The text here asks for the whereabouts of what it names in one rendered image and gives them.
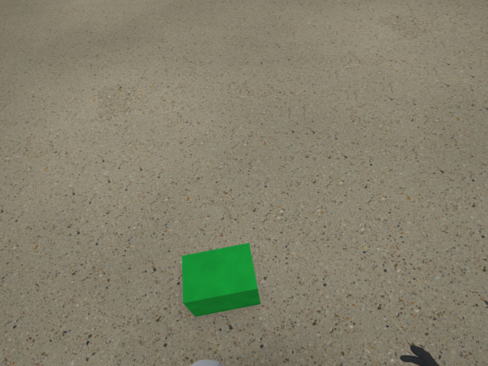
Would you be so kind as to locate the carton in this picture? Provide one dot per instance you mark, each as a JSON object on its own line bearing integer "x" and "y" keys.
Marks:
{"x": 219, "y": 280}

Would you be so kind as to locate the right robot hand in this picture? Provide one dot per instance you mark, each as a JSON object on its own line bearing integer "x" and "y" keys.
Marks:
{"x": 423, "y": 359}

